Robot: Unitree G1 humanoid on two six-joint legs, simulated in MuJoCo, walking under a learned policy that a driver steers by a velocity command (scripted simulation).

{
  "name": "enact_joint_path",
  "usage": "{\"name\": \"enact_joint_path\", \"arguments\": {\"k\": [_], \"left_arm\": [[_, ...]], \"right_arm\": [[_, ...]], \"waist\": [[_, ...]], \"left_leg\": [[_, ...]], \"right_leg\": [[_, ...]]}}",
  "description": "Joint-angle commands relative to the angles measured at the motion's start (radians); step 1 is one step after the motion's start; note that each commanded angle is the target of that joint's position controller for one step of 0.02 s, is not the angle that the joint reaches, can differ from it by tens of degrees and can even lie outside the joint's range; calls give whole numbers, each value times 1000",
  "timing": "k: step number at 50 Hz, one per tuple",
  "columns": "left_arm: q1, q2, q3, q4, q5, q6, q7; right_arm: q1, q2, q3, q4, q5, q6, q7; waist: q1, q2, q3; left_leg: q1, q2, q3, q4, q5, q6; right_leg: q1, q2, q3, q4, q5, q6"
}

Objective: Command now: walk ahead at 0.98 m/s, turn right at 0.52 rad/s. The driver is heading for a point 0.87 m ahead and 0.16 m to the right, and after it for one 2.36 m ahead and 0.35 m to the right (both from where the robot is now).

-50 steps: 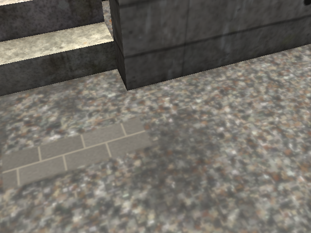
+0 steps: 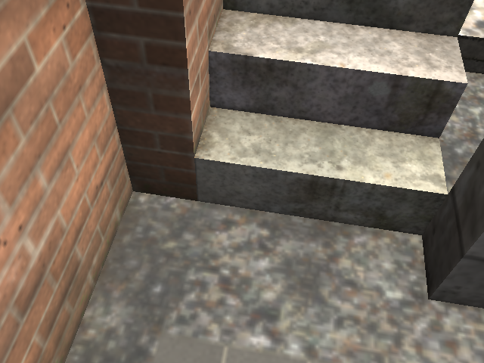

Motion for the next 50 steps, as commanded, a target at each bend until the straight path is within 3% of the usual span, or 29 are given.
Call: {"name": "enact_joint_path", "arguments": {"k": [1, 3, 6, 8, 10, 13, 14, 15, 16, 17, 18, 20, 22, 25, 28, 31, 33, 34, 35, 36, 37, 39, 41, 42, 44, 46, 47, 48, 50], "left_arm": [[91, 52, 2, -13, -9, -43, 5], [90, 87, 6, -21, -16, -61, 1], [90, 122, 20, -37, -23, -61, 7], [133, 126, 28, -34, -41, -62, -11], [171, 160, 48, -29, -29, -50, -14], [198, 167, 51, -13, -36, -44, 5], [135, 156, 49, -29, -46, -44, 6], [119, 57, 24, -70, -67, -46, 13], [249, -4, 0, -105, -115, -31, 39], [205, 111, 9, -75, -57, 0, 53], [93, 119, 13, -83, -30, 7, 42], [-15, 98, 15, -117, 7, 30, 11], [8, 27, 4, -147, 13, 65, -2], [-99, 19, 1, -251, 20, 85, -30], [-77, 11, -2, -256, 1, 94, -52], [-78, 42, 6, -269, 11, 105, -39], [52, 72, 16, -211, 24, 72, -31], [33, 114, 21, -219, 27, 53, -16], [0, 191, 19, -288, 18, 46, -3], [20, 154, 19, -312, -5, 57, 8], [-46, 71, -10, -299, 5, 64, 19], [-163, -54, -64, -258, 10, 66, 38], [-169, -46, -67, -220, 24, 67, 49], [-135, -27, -66, -208, 27, 72, 53], [-102, 30, -38, -202, 8, 73, 41], [-120, 21, -32, -206, 7, 73, 44], [-125, 18, -28, -208, -5, 79, 57], [-255, 68, -8, -251, -60, 74, 84], [-274, 19, -14, -245, -81, 62, 115]], "right_arm": [[-37, -58, 7, -148, -40, 11, 2], [-71, -77, 12, -180, -43, 24, 10], [-285, -53, 34, -265, -4, 19, 26], [-313, -44, 36, -272, 6, 25, 26], [-323, -111, 16, -256, 12, 0, 14], [-176, -161, -4, -215, -12, -10, -22], [6, -201, -19, -168, -21, -23, -30], [199, -287, -46, -125, -45, -28, -38], [195, -321, -56, -126, -43, -15, -22], [147, -253, -63, -139, -21, 1, -11], [82, -159, -35, -126, -22, 4, -20], [58, -128, -20, -82, -24, 2, -32], [69, -143, -34, -44, -10, 4, -35], [-15, -156, -48, -41, 37, -7, -31], [-109, -154, -45, -56, 71, -5, -31], [-65, -215, -53, -43, 67, 18, -35], [-42, -249, -60, -58, 61, 46, -20], [48, -186, -49, -52, 30, 58, -15], [217, -97, -25, -68, 27, 73, -19], [244, -123, -26, -31, 39, 93, -28], [174, -104, -13, -37, 52, 107, -31], [105, -90, 4, -14, 34, 124, -42], [131, -91, 12, 22, 27, 134, -43], [123, -111, 3, -8, 60, 130, -31], [125, -119, -12, -16, 51, 120, 3], [95, -91, -12, -44, 46, 120, 8], [122, -56, -8, -48, 30, 114, 5], [107, -57, -20, -57, 17, 126, 0], [103, -87, -44, -81, 5, 122, -17]], "waist": [[-71, 43, -17], [-94, 26, 42], [-29, -23, 112], [13, -58, 71], [58, -26, 21], [-1, -122, -101], [-98, -122, -179], [-159, -20, -319], [-92, 292, -558], [-103, 163, -544], [-105, 102, -358], [-76, 85, -172], [-38, 104, -121], [12, 83, -89], [58, 147, -78], [72, 127, -129], [125, 47, -202], [91, -141, -196], [-31, -297, -319], [30, -118, -497], [26, -69, -445], [-33, -91, -216], [-49, -147, -133], [-34, -170, -166], [-37, -128, -206], [-35, -113, -185], [-53, -125, -162], [-93, -110, -144], [-113, -2, -57]], "left_leg": [[-297, 105, -69, -94, -62, -34], [-278, 127, -21, -253, -58, -75], [-110, 106, 54, -659, 168, -131], [-9, 60, 71, -780, 344, -122], [5, 44, 71, -854, 408, -100], [125, -7, 47, -955, 281, -71], [330, 58, 1, -971, 375, -39], [594, 286, -145, -900, 538, 11], [888, 656, -550, -864, 742, 163], [768, 582, -515, -882, 464, 171], [622, 484, -361, -932, 421, 140], [438, 386, -150, -959, 690, 103], [336, 394, -61, -984, 850, 86], [242, 392, 58, -1066, 772, 66], [79, 331, 247, -1035, 706, -9], [57, 321, 270, -886, 850, -26], [5, 272, 298, -554, 716, -52], [-175, 176, 313, -278, -55, -67], [-287, 122, 246, 56, -518, -83], [-205, 121, 84, 46, -420, -84], [-159, 143, 41, -21, -339, -84], [-71, 170, 16, -293, -232, -82], [35, 121, 80, -494, -204, -90], [28, 109, 83, -517, -171, -90], [19, 99, 96, -543, -127, -91], [34, 97, 116, -562, -78, -92], [58, 98, 131, -595, -51, -85], [54, 92, 116, -560, -3, -76], [78, 118, 34, -717, 103, -16]], "right_leg": [[177, -291, 585, -311, -74, -170], [43, -272, 542, -365, -79, -177], [-110, -201, 450, -453, -18, -130], [-59, -198, 436, -409, 138, -88], [85, -200, 408, -309, 411, -45], [261, -149, 416, 70, 801, 28], [161, -119, 410, 295, 716, 46], [-22, -70, 314, 586, 262, 68], [-263, 0, 199, 894, -504, 90], [-305, -134, 149, 917, -391, 82], [-339, -157, 124, 831, -305, 88], [-340, -203, 104, 728, -257, 117], [-321, -211, 92, 685, -241, 141], [-278, -247, 84, 454, -67, 128], [-28, -193, -8, 216, 129, 99], [121, -122, -29, 152, 124, 56], [311, -72, -25, 28, 153, 7], [438, -248, 160, -24, 573, -34], [544, -589, 530, 99, 1387, -171], [519, -619, 479, 16, 1354, -249], [388, -552, 398, -55, 1000, -234], [137, -438, 230, -177, 597, -119], [55, -377, 91, -192, 599, -76], [122, -371, 94, -168, 592, -89], [175, -398, 77, -125, 589, -117], [122, -406, 69, -113, 389, -107], [75, -412, 60, -99, 250, -92], [13, -454, 148, -99, 86, -76], [-90, -391, 56, 54, -45, 39]]}}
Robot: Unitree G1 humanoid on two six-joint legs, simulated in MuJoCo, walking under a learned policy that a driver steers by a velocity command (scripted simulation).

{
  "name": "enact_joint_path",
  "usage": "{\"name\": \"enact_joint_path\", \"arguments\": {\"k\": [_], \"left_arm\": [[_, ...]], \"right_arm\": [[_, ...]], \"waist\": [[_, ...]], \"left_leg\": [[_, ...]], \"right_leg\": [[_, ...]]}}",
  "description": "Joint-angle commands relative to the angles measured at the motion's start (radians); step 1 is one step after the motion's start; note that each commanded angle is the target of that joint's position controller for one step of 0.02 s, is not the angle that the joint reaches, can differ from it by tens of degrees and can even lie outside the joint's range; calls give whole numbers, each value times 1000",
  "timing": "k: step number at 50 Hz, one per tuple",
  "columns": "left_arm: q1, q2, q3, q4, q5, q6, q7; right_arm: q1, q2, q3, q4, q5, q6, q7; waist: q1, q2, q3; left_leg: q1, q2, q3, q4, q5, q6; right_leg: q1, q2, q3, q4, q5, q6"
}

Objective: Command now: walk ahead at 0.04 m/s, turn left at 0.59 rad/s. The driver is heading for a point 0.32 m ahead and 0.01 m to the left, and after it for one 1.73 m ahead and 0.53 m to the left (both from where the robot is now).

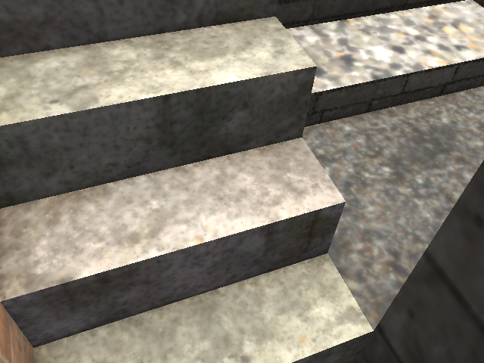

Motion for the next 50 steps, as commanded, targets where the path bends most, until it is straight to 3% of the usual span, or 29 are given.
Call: {"name": "enact_joint_path", "arguments": {"k": [1, 2, 3, 4, 6, 7, 10, 14, 17, 21, 22, 25, 27, 28, 29, 30, 31, 32, 34, 36, 39, 40, 41, 42, 43, 44, 46, 48, 50], "left_arm": [[-115, 121, 64, -118, -35, -15, 43], [-157, 117, 60, -156, -7, -16, 46], [-113, 116, 58, -140, 5, -23, 54], [-129, 132, 67, -142, -17, -18, 58], [-163, 154, 73, -165, 6, -10, 61], [-178, 142, 69, -192, 17, -8, 55], [-175, 140, 60, -194, 5, -19, 16], [-189, 123, 43, -173, -3, -25, -1], [-187, 100, 33, -141, -6, -35, -17], [-223, 228, 72, -184, -43, -42, -16], [-215, 215, 67, -194, -39, -42, -12], [-161, 231, 80, -203, -33, -49, -27], [-75, 302, 110, -184, -36, -50, -30], [30, 286, 112, -172, -33, -58, -30], [91, 299, 110, -165, -16, -72, -31], [43, 298, 111, -177, -19, -77, -25], [57, 226, 98, -167, 69, -26, -16], [-14, 201, 92, -191, 74, 4, -18], [-7, 220, 102, -217, 58, 36, -39], [27, 263, 124, -213, 53, 34, -45], [-1, 205, 113, -218, 44, 9, -41], [-83, 136, 70, -247, -43, -47, -30], [-105, 65, 45, -260, -37, -84, -33], [-88, 86, 58, -283, 24, -56, -55], [-87, 151, 73, -278, 47, -49, -56], [-92, 197, 90, -262, 69, -49, -60], [-60, 163, 77, -225, 74, -63, -81], [-82, 73, 43, -220, 52, -81, -92], [-115, 58, 34, -224, 47, -89, -77]], "right_arm": [[96, -187, -78, -60, 5, -22, -39], [110, -269, -93, -94, 0, -43, -32], [122, -291, -105, -100, -39, -58, -14], [38, -278, -103, -114, -20, -62, -20], [-54, -219, -82, -157, 33, -49, -42], [-64, -223, -81, -174, 40, -30, -52], [4, -225, -79, -181, 28, -5, -83], [-7, -179, -51, -204, 12, 10, -96], [-22, -130, -23, -197, -16, 2, -78], [-66, -233, -53, -233, -24, -23, -46], [-74, -251, -60, -252, -21, -21, -41], [-49, -212, -68, -248, 24, -28, -52], [-95, -198, -71, -312, -18, -48, -67], [-204, -205, -81, -324, -18, -56, -58], [-178, -210, -89, -317, 16, -59, -50], [-132, -208, -89, -296, 31, -51, -40], [-88, -129, -53, -273, 4, -39, -41], [-95, -115, -44, -275, 13, -35, -41], [-146, -133, -39, -277, 12, -20, -40], [-161, -127, -38, -265, 17, -25, -32], [-101, -112, -31, -249, 31, -68, -41], [-2, -134, -55, -202, 44, -94, -29], [44, -156, -60, -172, 27, -110, -26], [-46, -200, -59, -223, -31, -115, -35], [-63, -202, -71, -222, -24, -112, -25], [-51, -161, -65, -219, 1, -113, -17], [-26, -149, -56, -182, 10, -105, -5], [-83, -156, -60, -181, 5, -108, -1], [-76, -176, -72, -159, 23, -111, 2]], "waist": [[-37, 343, 24], [-54, 432, 18], [-57, 278, -30], [-19, 177, 32], [15, 73, 5], [24, 70, -43], [19, 28, -148], [11, 80, -153], [-9, 136, -115], [-42, 210, 38], [-35, 227, 40], [1, 140, -31], [2, -222, -165], [89, -338, -148], [93, -268, -207], [58, -162, -209], [48, -48, -171], [17, -72, -144], [61, -120, -93], [85, -138, -134], [38, -136, -169], [-57, -131, -205], [-59, -74, -205], [6, 250, -112], [7, 360, -39], [5, 267, 14], [32, 128, 12], [61, 131, 21], [67, 153, -39]], "left_leg": [[131, 170, -371, -341, 381, 129], [182, 294, -671, -470, 532, 275], [178, 309, -713, -501, 372, 336], [171, 258, -651, -486, 318, 297], [202, 194, -547, -423, 393, 205], [231, 149, -496, -393, 476, 180], [363, 135, -433, -345, 721, 150], [329, 113, -322, -356, 600, 132], [163, 88, -249, -437, 331, 120], [113, 131, -305, -472, 96, 174], [141, 143, -314, -437, 175, 183], [258, 127, -290, -292, 407, 136], [31, -59, -85, -28, 273, -9], [-250, -159, -74, 228, -162, -94], [-348, -147, -167, 487, -299, -129], [-383, -121, -202, 604, -260, -145], [-309, -30, -147, 503, -140, -109], [-275, -12, -123, 352, -104, -106], [-159, -53, -25, 147, -135, -94], [-63, -69, -26, -9, -121, -86], [104, -64, -37, -215, 72, -29], [227, -45, -41, -343, 150, -8], [361, 20, -83, -334, 172, -3], [324, 168, -381, -527, -87, 47], [295, 276, -591, -648, -183, 139], [281, 306, -635, -659, -140, 191], [277, 246, -505, -624, 42, 203], [192, 127, -320, -550, 476, 173], [277, 102, -266, -432, 1050, 160]], "right_leg": [[-233, -51, 2, 299, -97, 52], [-405, 55, 139, 604, -377, 100], [-430, 43, 262, 739, -387, 84], [-463, 36, 282, 761, -300, 79], [-476, 4, 293, 730, -152, 86], [-452, 14, 279, 721, -94, 102], [-428, 32, 260, 643, -28, 143], [-314, -8, 226, 400, 43, 163], [-54, -36, 189, 154, 90, 157], [-52, -6, 134, 56, 5, 100], [-68, -9, 130, 30, -33, 81], [-28, -2, 172, -135, 161, 13], [228, -150, 471, -88, 690, -145], [400, -248, 678, -182, 818, -288], [474, -293, 732, -191, 826, -336], [474, -268, 680, -162, 805, -301], [359, -203, 527, -189, 787, -267], [294, -118, 470, -199, 600, -212], [162, -24, 446, -277, 276, -176], [158, -22, 476, -298, 43, -181], [120, -48, 557, -279, 81, -161], [83, -57, 580, -283, -125, -125], [-18, -5, 520, -171, -181, -76], [-169, 147, 373, -20, -158, -51], [-227, 149, 252, 79, -137, -43], [-267, 89, 206, 196, -174, -32], [-243, 46, 174, 236, -166, -24], [-87, 85, 126, 85, -160, -11], [-9, 116, 105, -102, -61, -1]]}}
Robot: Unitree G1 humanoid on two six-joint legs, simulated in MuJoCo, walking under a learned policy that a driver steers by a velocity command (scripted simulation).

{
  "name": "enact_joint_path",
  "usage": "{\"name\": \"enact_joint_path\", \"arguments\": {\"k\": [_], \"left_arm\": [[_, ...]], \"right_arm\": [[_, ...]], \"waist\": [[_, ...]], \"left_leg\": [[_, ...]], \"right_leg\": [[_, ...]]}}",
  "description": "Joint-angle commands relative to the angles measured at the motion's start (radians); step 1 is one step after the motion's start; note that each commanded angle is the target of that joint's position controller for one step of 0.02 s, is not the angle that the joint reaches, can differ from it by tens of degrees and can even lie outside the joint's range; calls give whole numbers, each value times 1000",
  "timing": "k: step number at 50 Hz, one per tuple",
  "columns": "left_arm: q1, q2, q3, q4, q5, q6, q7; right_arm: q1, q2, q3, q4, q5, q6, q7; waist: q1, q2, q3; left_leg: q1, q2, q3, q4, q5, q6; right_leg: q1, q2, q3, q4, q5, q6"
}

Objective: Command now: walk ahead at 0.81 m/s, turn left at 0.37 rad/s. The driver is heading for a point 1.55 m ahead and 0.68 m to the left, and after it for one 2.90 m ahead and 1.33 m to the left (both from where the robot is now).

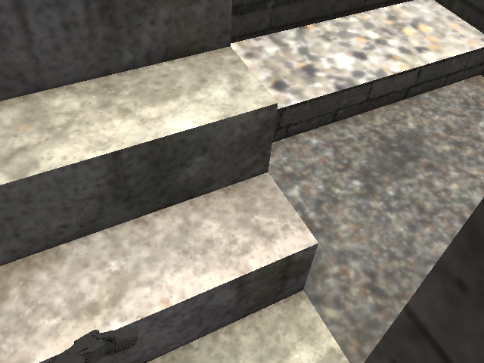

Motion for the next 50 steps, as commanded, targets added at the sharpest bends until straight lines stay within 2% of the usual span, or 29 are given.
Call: {"name": "enact_joint_path", "arguments": {"k": [1, 2, 4, 6, 7, 9, 13, 17, 20, 21, 22, 23, 24, 25, 27, 28, 32, 33, 36, 38, 39, 40, 41, 42, 43, 44, 45, 47, 50], "left_arm": [[-10, 10, 4, -55, -2, -29, 23], [19, 21, 1, -43, -3, -28, 38], [66, 57, 9, -33, 19, -21, 58], [185, 155, 30, -7, 49, -2, 69], [135, 159, 42, -18, 52, 3, 71], [16, 113, 31, -34, 26, -6, 58], [-56, 152, 30, 2, 28, -42, 57], [-125, 195, 28, 27, 5, -46, 67], [-146, 122, 14, 38, -29, 2, 66], [-189, 98, 3, 8, -49, 2, 59], [-222, -9, -25, -68, -38, 1, 52], [-125, -76, -54, -126, 13, -8, 55], [-35, -1, -37, -125, 22, -23, 47], [-53, 53, -22, -151, 25, -36, 47], [-207, 74, -23, -229, 41, -31, 40], [-228, 55, -29, -235, 27, -16, 47], [-385, 16, -57, -329, 46, 5, 67], [-438, -12, -65, -353, 45, 14, 62], [-492, -55, -99, -426, 58, 41, 62], [-424, -97, -132, -411, 33, 56, 47], [-317, -62, -100, -347, 28, 67, 60], [-81, 4, -49, -220, 20, 72, 70], [113, 54, -6, -158, 7, 63, 97], [222, 159, 19, -81, 36, 49, 113], [372, 291, 70, -43, 49, 53, 124], [286, 255, 65, 11, 4, 71, 122], [81, 158, 58, -20, -12, 79, 112], [51, 52, 26, 69, -17, 61, 111], [126, 15, 14, 176, -4, 4, 85]], "right_arm": [[-139, -164, -50, -67, 40, -20, 1], [-161, -156, -47, -70, 66, -18, -1], [-156, -94, -34, -97, 98, -16, 14], [-146, -7, -19, -169, 67, -4, -3], [-87, -37, -20, -165, 58, 18, -23], [-104, -76, -39, -132, 18, 44, -26], [-33, -59, -21, -139, 15, 79, -32], [57, -99, -29, -147, 31, 97, -29], [191, -88, -35, -69, 7, 63, -29], [234, -94, -44, -33, -29, 44, -16], [127, -125, -41, -49, -34, 23, -7], [29, -117, -23, -102, -30, 4, -29], [-4, -201, -49, -154, -35, 25, -54], [-11, -230, -60, -148, -30, 35, -66], [-24, -277, -68, -120, -35, 25, -78], [5, -272, -68, -95, -37, 20, -81], [234, -278, -79, 17, -30, 0, -108], [248, -265, -87, 17, -34, 2, -107], [244, -249, -91, 45, -10, 9, -109], [55, -245, -78, -21, 1, 34, -104], [5, -255, -77, -49, 1, 31, -97], [-31, -281, -72, -62, 12, -7, -80], [-61, -293, -84, -25, 20, -35, -58], [-185, -304, -95, -87, 49, -38, -36], [-305, -274, -94, -146, 31, -44, -11], [-355, -110, -58, -182, -69, -47, 4], [-278, 8, -17, -228, -116, -38, 4], [-258, 95, 40, -268, -123, -13, -11], [-299, 76, 54, -301, -74, 43, -51]], "waist": [[100, 176, -52], [118, 199, -144], [134, 100, -266], [119, -250, -161], [76, -267, -170], [25, -55, -33], [-48, -51, 18], [-128, -230, -175], [-176, -68, -137], [-225, 127, 15], [-95, 330, 157], [32, 264, 68], [36, 200, -46], [52, 73, 2], [27, -57, 18], [0, 8, -13], [-96, -21, 33], [-121, 55, 26], [-96, 61, -7], [-16, 19, -31], [37, 73, -69], [123, 212, -207], [233, 310, -310], [292, 88, -378], [398, -240, -384], [295, -519, -356], [125, -290, -240], [-28, 8, 28], [-74, 14, 124]], "left_leg": [[107, 141, -135, 67, 1206, 132], [112, 133, -125, 143, 1294, 111], [-96, 96, -136, 290, 875, 72], [-548, -44, -24, 637, -147, 45], [-558, 12, -6, 817, -213, 29], [-470, 30, 29, 1001, -100, 15], [-294, 20, 117, 999, -96, 30], [-100, 12, 124, 537, -87, 69], [19, -41, 206, 61, 216, 100], [116, -83, 178, -138, 402, 120], [147, 37, -107, 106, 971, 202], [64, 140, -306, 168, 1219, 296], [31, 237, -452, 5, 774, 367], [-38, 242, -492, -59, 511, 362], [34, 209, -488, -47, 527, 327], [67, 197, -449, -31, 634, 330], [304, 160, -426, -4, 552, 273], [344, 167, -457, -40, 485, 276], [298, 155, -422, -160, 250, 190], [-112, 128, -238, -407, 496, 165], [-224, 134, -149, -402, 1002, 179], [-118, 196, -65, -205, 1971, 181], [43, 224, -37, 130, 2280, 157], [-102, 161, -12, 430, 2164, 118], [-307, -39, 6, 963, 1557, 86], [-537, -229, -101, 1308, 305, 119], [-694, -167, -197, 1601, 252, 105], [-837, -73, -131, 1696, 222, 52], [-957, -12, -105, 1756, 18, -3]], "right_leg": [[73, 34, -59, -250, 206, 24], [188, 15, -62, -335, 358, 25], [475, -102, -8, -319, 351, 24], [680, -402, 258, -346, 754, -20], [561, -487, 321, -380, 537, -98], [266, -397, 180, -462, 392, -102], [99, -311, -115, -384, 1044, -60], [302, -371, -197, -169, 1617, -61], [232, -337, -272, 277, 1207, -46], [-39, -226, -278, 562, 598, -21], [-482, -70, -193, 1031, -69, 35], [-558, -73, -15, 1238, -1, 90], [-546, -92, 53, 1338, 3, 108], [-602, -133, 73, 1342, -3, 111], [-731, -147, 47, 1316, -59, 106], [-762, -111, -11, 1484, -117, 95], [-1070, -122, -1, 1401, -184, 79], [-1137, -112, -14, 1510, -250, 70], [-1043, -178, 54, 1213, -276, 27], [-417, -147, -58, 747, -309, -29], [-119, -41, -147, 734, -370, -49], [38, 48, -236, 847, -345, -48], [39, 68, -190, 635, -334, -77], [144, 5, 76, 435, -300, -131], [202, -188, 579, 14, -507, -264], [171, -228, 1053, -367, -619, -317], [49, -256, 1106, -348, -699, -296], [-189, -226, 875, -268, -498, -255], [-212, -184, 548, -256, -41, -210]]}}
Next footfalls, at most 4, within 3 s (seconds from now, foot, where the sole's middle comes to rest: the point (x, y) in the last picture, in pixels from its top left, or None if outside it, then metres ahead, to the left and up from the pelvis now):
0.08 right None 0.06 -0.10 -0.79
0.42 left None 0.03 0.07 -0.79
0.80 right None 0.35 0.03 -0.57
1.30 left None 0.45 0.45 -0.35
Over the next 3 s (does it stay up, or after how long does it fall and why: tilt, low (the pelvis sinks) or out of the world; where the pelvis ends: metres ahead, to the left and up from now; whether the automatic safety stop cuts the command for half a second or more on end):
falls after 2.82 s (tilt)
